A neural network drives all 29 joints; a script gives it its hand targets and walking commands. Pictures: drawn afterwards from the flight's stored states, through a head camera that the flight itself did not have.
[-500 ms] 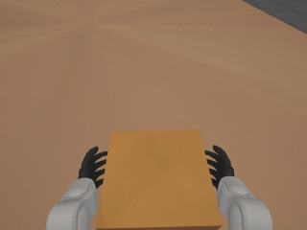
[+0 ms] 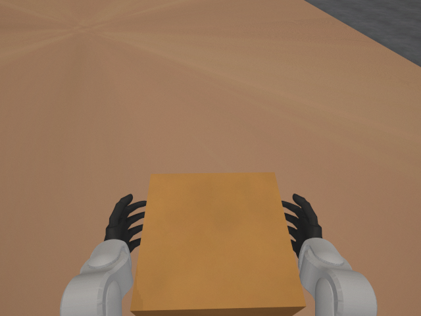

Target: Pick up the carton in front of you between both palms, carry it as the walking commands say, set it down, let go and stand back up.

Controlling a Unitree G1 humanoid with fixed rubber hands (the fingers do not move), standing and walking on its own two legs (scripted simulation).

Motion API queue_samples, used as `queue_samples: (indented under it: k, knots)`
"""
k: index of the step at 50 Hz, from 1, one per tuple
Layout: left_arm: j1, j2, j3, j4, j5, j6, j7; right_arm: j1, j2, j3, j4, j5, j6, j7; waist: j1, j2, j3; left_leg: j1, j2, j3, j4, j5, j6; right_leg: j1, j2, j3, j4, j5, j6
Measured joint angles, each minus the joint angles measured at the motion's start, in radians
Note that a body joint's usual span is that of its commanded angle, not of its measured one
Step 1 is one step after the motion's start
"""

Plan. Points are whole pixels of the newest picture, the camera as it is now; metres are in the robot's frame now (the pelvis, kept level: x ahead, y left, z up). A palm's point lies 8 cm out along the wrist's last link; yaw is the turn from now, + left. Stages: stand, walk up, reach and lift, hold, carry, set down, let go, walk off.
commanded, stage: carry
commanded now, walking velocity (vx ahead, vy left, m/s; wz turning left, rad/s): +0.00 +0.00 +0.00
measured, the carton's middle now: (213, 258) +0.23 -0.01 +0.02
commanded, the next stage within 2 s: hold in 1.26 s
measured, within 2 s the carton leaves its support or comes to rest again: neither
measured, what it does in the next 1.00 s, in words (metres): stands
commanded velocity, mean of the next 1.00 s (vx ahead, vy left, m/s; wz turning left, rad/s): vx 0.00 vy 0.00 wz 0.00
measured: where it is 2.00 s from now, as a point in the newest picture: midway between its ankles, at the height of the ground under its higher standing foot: outside the picture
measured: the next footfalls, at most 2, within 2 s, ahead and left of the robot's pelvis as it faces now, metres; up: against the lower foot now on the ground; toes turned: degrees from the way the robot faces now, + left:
none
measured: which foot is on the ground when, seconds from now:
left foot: down 0.00-1.00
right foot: down 0.00-1.00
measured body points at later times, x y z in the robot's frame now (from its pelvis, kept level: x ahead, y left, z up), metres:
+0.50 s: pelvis +0.05 -0.02 -0.01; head +0.02 -0.02 +0.44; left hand +0.30 +0.14 +0.06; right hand +0.30 -0.17 +0.06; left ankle +0.03 +0.08 -0.74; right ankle +0.00 -0.13 -0.74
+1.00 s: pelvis +0.02 -0.02 +0.00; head +0.01 -0.02 +0.45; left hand +0.32 +0.13 +0.02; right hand +0.32 -0.17 +0.02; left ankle +0.03 +0.08 -0.74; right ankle +0.00 -0.13 -0.74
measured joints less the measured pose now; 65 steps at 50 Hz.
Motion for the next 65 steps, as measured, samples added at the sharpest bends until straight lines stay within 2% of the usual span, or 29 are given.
queue_samples:
  k: [3, 10, 18, 24, 36, 47, 50, 54, 59, 63, 64, 65]
  knots:
    - [-0.008, 0.001, 0.007, 0.021, 0.001, 0.017, 0.0, -0.014, -0.001, 0.0, 0.019, -0.01, 0.025, 0.0, 0.009, 0.021, -0.042, 0.021, 0.008, -0.006, 0.013, -0.034, -0.011, 0.03, 0.006, -0.007, 0.004, -0.069, -0.002]
    - [-0.033, 0.003, 0.024, 0.071, -0.011, 0.032, 0.006, -0.043, -0.005, -0.005, 0.057, -0.021, 0.054, -0.004, 0.025, 0.038, -0.057, 0.017, 0.03, -0.021, 0.074, -0.099, -0.034, 0.046, 0.02, -0.02, 0.028, -0.121, -0.007]
    - [-0.039, 0.004, 0.024, 0.1, -0.003, 0.009, -0.004, -0.046, -0.005, -0.006, 0.084, -0.028, 0.031, -0.001, 0.021, 0.033, -0.03, 0.012, 0.038, -0.028, 0.104, -0.123, -0.043, 0.045, 0.022, -0.026, 0.055, -0.149, -0.014]
    - [-0.069, 0.007, 0.028, 0.191, 0.04, -0.031, -0.03, -0.077, -0.008, -0.014, 0.176, -0.059, -0.009, 0.023, 0.018, 0.031, -0.02, 0.018, 0.041, -0.028, 0.105, -0.121, -0.045, 0.05, 0.025, -0.028, 0.057, -0.148, -0.018]
    - [-0.157, 0.009, 0.06, 0.428, 0.117, -0.178, -0.079, -0.168, -0.01, -0.044, 0.415, -0.137, -0.154, 0.078, 0.021, 0.031, -0.006, 0.027, 0.042, -0.026, 0.069, -0.082, -0.044, 0.057, 0.029, -0.029, 0.025, -0.111, -0.023]
    - [-0.273, -0.001, 0.132, 0.717, 0.193, -0.394, -0.119, -0.279, 0.0, -0.119, 0.704, -0.215, -0.374, 0.112, 0.017, 0.03, 0.02, 0.012, 0.043, -0.026, 0.057, -0.054, -0.04, 0.04, 0.031, -0.029, 0.017, -0.085, -0.026]
    - [-0.296, -0.005, 0.152, 0.765, 0.205, -0.449, -0.123, -0.303, 0.004, -0.139, 0.753, -0.226, -0.429, 0.116, 0.017, 0.029, 0.03, 0.008, 0.043, -0.027, 0.057, -0.05, -0.039, 0.035, 0.031, -0.029, 0.019, -0.081, -0.027]
    - [-0.31, -0.008, 0.161, 0.761, 0.207, -0.474, -0.124, -0.319, 0.008, -0.149, 0.751, -0.226, -0.455, 0.118, 0.017, 0.029, 0.042, 0.001, 0.044, -0.027, 0.059, -0.046, -0.038, 0.028, 0.03, -0.03, 0.021, -0.078, -0.027]
    - [-0.308, -0.008, 0.152, 0.706, 0.199, -0.44, -0.123, -0.317, 0.008, -0.141, 0.697, -0.218, -0.422, 0.118, 0.019, 0.029, 0.042, -0.005, 0.044, -0.028, 0.064, -0.048, -0.038, 0.022, 0.029, -0.03, 0.025, -0.079, -0.026]
    - [-0.307, -0.008, 0.151, 0.707, 0.204, -0.417, -0.125, -0.317, 0.008, -0.141, 0.698, -0.224, -0.398, 0.122, 0.021, 0.029, 0.032, -0.004, 0.044, -0.028, 0.068, -0.052, -0.038, 0.024, 0.028, -0.03, 0.029, -0.083, -0.025]
    - [-0.307, -0.008, 0.151, 0.705, 0.205, -0.414, -0.126, -0.315, 0.008, -0.14, 0.696, -0.226, -0.396, 0.123, 0.019, 0.025, 0.054, 0.021, 0.035, -0.04, 0.054, -0.045, -0.035, 0.049, 0.034, -0.01, 0.015, -0.048, -0.027]
    - [-0.302, -0.008, 0.146, 0.699, 0.206, -0.412, -0.127, -0.309, 0.007, -0.136, 0.689, -0.228, -0.396, 0.125, 0.021, 0.024, 0.082, 0.057, 0.018, -0.084, 0.027, -0.014, -0.042, 0.084, 0.046, 0.027, -0.004, -0.034, -0.031]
